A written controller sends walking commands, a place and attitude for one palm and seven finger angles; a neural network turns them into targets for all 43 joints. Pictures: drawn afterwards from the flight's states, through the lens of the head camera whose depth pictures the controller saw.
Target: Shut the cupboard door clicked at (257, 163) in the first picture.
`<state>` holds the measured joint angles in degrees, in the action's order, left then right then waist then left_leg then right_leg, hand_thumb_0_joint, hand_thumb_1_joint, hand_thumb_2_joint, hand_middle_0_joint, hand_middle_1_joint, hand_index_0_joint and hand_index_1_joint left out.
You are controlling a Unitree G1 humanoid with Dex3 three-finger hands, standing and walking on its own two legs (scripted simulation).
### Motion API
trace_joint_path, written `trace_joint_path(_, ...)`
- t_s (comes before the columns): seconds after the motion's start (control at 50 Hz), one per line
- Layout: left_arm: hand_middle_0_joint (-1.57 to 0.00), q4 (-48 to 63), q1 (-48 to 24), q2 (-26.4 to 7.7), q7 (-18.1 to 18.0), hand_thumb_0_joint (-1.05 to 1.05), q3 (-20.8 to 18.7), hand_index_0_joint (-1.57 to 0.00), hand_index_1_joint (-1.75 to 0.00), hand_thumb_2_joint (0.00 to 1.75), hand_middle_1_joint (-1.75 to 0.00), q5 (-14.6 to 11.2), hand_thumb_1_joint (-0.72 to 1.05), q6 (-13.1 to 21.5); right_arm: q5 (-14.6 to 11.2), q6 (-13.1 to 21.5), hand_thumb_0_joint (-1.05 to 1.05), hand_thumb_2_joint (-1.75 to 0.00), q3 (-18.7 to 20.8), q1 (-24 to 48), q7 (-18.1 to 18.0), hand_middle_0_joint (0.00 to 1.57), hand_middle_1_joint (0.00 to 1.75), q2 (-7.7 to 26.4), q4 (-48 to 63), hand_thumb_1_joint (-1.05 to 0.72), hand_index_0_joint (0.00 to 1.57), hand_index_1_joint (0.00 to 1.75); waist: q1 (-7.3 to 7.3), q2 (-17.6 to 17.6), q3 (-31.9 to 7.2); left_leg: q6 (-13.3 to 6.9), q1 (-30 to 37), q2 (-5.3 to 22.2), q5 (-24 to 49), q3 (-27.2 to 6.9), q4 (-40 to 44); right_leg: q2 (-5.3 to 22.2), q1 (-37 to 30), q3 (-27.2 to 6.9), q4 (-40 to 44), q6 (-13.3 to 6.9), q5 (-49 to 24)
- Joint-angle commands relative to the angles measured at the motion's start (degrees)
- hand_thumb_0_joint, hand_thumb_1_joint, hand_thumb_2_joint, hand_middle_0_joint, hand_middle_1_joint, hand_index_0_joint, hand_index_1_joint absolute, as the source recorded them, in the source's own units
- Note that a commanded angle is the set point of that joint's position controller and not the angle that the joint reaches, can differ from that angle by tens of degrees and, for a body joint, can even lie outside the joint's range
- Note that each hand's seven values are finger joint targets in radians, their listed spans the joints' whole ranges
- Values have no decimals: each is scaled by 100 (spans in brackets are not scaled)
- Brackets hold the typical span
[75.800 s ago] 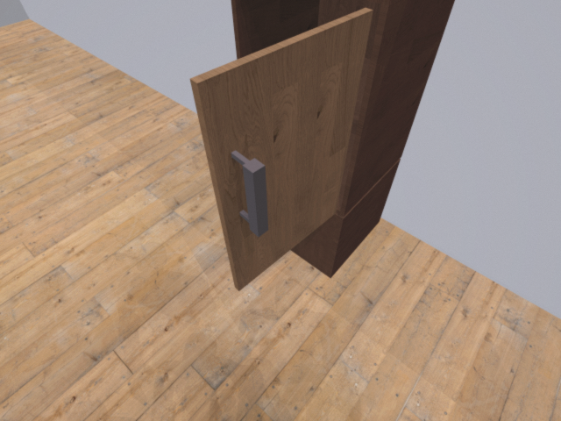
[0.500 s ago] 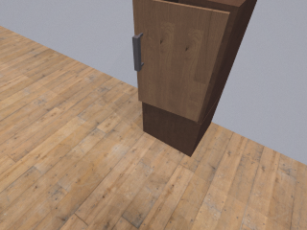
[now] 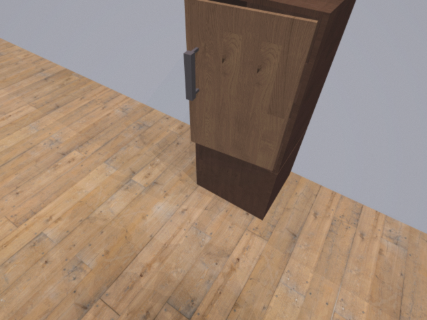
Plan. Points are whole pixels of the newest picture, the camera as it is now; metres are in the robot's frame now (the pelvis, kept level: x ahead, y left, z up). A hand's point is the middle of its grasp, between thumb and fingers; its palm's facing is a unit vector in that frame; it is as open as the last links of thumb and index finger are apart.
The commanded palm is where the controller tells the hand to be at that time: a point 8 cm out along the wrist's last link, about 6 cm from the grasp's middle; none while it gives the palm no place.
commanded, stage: look to check the result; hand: left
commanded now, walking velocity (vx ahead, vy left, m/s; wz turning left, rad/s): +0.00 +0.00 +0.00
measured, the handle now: (193, 74) +0.89 +0.12 +0.02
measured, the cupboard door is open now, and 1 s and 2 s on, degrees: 7 7 7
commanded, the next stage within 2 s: walk to a spot facing it in 0.52 s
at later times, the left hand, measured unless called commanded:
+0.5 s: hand out of the picture -0.03 +0.15 -0.18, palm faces +0.02 -0.99 -0.17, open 7.4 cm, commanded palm none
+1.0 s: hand out of the picture +0.00 +0.19 -0.20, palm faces +0.17 -0.97 -0.20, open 7.4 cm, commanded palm none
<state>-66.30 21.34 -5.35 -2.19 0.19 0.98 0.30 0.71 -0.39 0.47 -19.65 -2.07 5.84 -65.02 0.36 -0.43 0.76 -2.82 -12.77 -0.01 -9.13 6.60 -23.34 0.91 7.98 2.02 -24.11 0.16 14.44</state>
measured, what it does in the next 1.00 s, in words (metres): stands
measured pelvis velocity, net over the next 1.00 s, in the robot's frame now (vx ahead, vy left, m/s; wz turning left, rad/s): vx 0.01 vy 0.01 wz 0.13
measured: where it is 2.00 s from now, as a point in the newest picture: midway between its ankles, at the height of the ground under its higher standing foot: outside the picture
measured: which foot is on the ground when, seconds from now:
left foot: down 0.00-1.00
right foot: down 0.00-0.98, up 1.00-1.00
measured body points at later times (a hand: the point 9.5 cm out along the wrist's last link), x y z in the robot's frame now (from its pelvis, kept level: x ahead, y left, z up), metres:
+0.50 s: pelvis +0.00 +0.00 +0.00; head +0.01 +0.00 +0.45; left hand -0.03 +0.21 -0.16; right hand -0.02 -0.22 -0.16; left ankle +0.04 +0.09 -0.74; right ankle -0.01 -0.12 -0.74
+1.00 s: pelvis +0.01 +0.01 -0.02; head +0.04 +0.03 +0.43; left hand +0.00 +0.24 -0.19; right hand +0.04 -0.23 -0.17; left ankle +0.04 +0.09 -0.74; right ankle -0.01 -0.12 -0.74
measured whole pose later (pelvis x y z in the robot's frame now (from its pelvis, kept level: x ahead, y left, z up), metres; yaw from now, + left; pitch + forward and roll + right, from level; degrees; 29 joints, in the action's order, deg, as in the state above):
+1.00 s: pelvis +0.01 +0.01 -0.02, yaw +8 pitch -1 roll -1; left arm -58.9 15.0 -9.9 -2.1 -3.6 1.4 -1.9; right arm 1.3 -2.9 2.8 -16.3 -0.2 8.8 -58.8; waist 1.1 -1.2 5.0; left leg -4.1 -21.1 -1.7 -16.8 2.7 -38.9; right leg 4.1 12.7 8.7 -38.2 0.7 23.3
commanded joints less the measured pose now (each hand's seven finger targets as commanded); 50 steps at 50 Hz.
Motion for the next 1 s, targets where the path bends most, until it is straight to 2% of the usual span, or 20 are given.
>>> trace_joint_path(0.0,-20,-2,556,-497,-34,0,-95,-20,-30,90,-30,-7,90,27,-3,46,0,-90,61,-447,-52,20,30,528,114,-90,20,30,31,55,533,12,113,630,-564,-840,613,390,680,-475,604,-251,-54)
trace_joint_path(0.04,-20,1,550,-495,-33,0,-88,-20,-30,90,-30,-7,90,24,-3,35,0,-90,57,-407,-47,20,30,530,110,-90,20,30,25,59,633,23,107,621,-600,-818,617,396,739,-484,639,-249,3)
trace_joint_path(0.12,-20,5,521,-541,-34,0,-78,-20,-30,90,-30,-14,90,41,-5,37,0,-90,58,-381,-41,20,30,571,124,-90,20,30,38,-19,547,25,224,627,-406,-787,561,408,705,-517,666,-252,-85)
trace_joint_path(0.26,-20,9,442,-587,-30,0,-82,-20,-30,90,-30,-12,90,24,-4,37,0,-90,61,-305,-39,20,30,626,114,-90,20,30,26,69,619,29,227,658,-540,-809,665,390,712,-517,667,-243,-66)
trace_joint_path(0.38,-20,51,394,-700,-27,0,-96,-20,-30,90,-30,-11,90,42,-24,44,0,-90,65,-249,-32,20,30,723,123,-90,20,30,14,-41,589,40,284,654,-341,-763,597,390,658,-541,700,-247,-143)
trace_joint_path(0.44,-20,48,336,-670,-25,0,-92,-20,-30,90,-30,-16,90,35,-7,42,0,-90,57,-244,-28,20,30,672,105,-90,20,30,27,36,596,50,262,645,-380,-751,617,412,644,-542,705,-243,-127)
trace_joint_path(0.54,-20,59,270,-694,-26,0,-97,-20,-30,90,-30,-20,90,48,-8,51,0,-90,61,-218,-30,20,30,687,92,-90,20,30,29,-3,544,54,315,644,-226,-751,582,416,573,-549,718,-249,-219)
trace_joint_path(0.62,-20,62,232,-731,-24,0,-101,-20,-30,90,-30,-24,90,58,-7,63,0,-90,62,-186,-34,20,30,725,94,-90,20,30,30,99,477,49,384,661,-56,-730,553,431,505,-548,738,-257,-343)
trace_joint_path(0.64,-20,60,243,-672,-32,0,-100,-20,-30,90,-30,-30,90,41,-6,54,0,-90,43,-192,-29,20,30,632,91,-90,20,30,23,54,491,59,316,636,27,-759,511,451,472,-486,665,-235,-376)
trace_joint_path(0.68,-20,131,255,-743,-49,0,-165,-20,-30,90,-30,-21,90,14,-20,15,0,-90,64,-150,-14,20,30,665,168,-90,20,30,-5,14,534,57,136,598,256,-782,292,501,454,-389,484,-216,-415)
trace_joint_path(0.72,-20,236,181,-827,-56,0,-244,-20,-30,90,-30,-25,90,-31,4,-40,0,-90,108,-62,1,20,30,720,267,-90,20,30,-9,69,540,46,-145,555,97,-857,114,593,468,-309,320,-252,-180)
trace_joint_path(0.78,-20,446,82,-982,-53,0,-374,-20,-30,90,-30,5,90,-77,10,-111,0,-90,194,63,32,20,30,811,482,-90,20,30,-29,-96,542,50,-497,432,-76,-913,-275,786,561,-296,237,-368,131)
trace_joint_path(0.82,-20,612,-25,-1100,-52,0,-451,-20,-30,90,-30,20,90,-98,32,-160,0,-90,239,121,64,20,30,761,628,-90,20,30,-18,-407,467,119,-747,236,-253,-742,-849,1160,578,-482,351,-568,288)
trace_joint_path(0.86,-20,806,-223,-1213,-61,0,-515,-20,-30,90,-30,38,90,-98,53,-198,0,-90,292,176,93,20,30,710,778,-90,20,30,16,-723,376,221,-756,148,-541,-491,-1687,1627,712,-626,415,-826,-49)
trace_joint_path(0.88,-20,900,-364,-1250,-69,0,-536,-20,-30,90,-30,57,90,-96,53,-214,0,-90,316,177,110,20,30,756,873,-90,20,30,71,-742,317,252,-742,180,-855,-476,-1970,1748,759,-567,303,-908,-363)
trace_joint_path(0.9,-20,996,-514,-1329,-64,0,-571,-20,-30,90,-30,69,90,-105,49,-209,0,-90,332,182,132,20,30,750,930,-90,20,30,115,-644,324,274,-721,246,-989,-478,-1890,1818,778,-372,77,-893,-686)
trace_joint_path(0.92,-20,1077,-598,-1355,-65,0,-604,-20,-30,90,-30,76,90,-116,44,-183,0,-90,338,91,154,20,30,804,959,-90,20,30,158,-402,271,249,-535,402,-501,-595,-1437,1711,805,-94,-341,-730,-798)
trace_joint_path(0.94,-20,1136,-532,-1289,-46,0,-613,-20,-30,90,-30,55,90,-144,58,-148,0,-90,357,-62,156,20,30,976,977,-90,20,30,181,268,170,59,-301,699,696,-1190,-767,1255,999,357,-1053,-377,-477)
trace_joint_path(0.96,-20,1212,-491,-1125,-52,0,-594,-20,-30,90,-30,8,90,-185,124,-102,0,-90,404,-255,126,20,30,1335,996,-90,20,30,237,1529,132,-374,-79,1379,1691,-2863,44,432,1434,675,-2183,18,876)
trace_joint_path(0.98,-20,1333,-720,-1152,-69,0,-557,-20,-30,90,-30,26,90,-217,147,-109,0,-90,449,-486,60,20,30,1548,911,-90,20,30,362,1828,41,-653,295,1797,1484,-3833,726,60,1999,218,-3363,87,2088)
